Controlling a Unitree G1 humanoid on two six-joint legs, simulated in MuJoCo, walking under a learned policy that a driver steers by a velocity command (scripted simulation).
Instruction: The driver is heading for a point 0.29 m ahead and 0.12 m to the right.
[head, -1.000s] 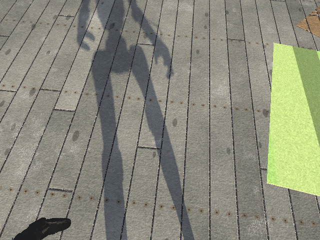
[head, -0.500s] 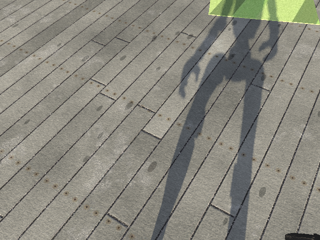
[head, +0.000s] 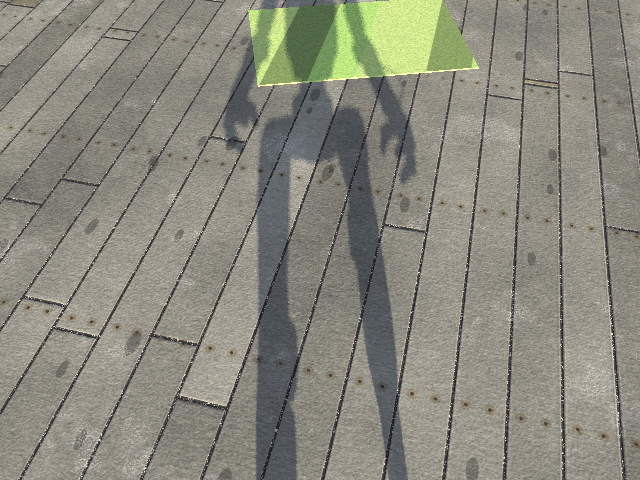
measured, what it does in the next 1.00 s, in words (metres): walks ahead: right foot, then left foot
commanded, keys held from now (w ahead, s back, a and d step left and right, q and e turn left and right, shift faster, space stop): w+e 0.10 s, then no key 0.90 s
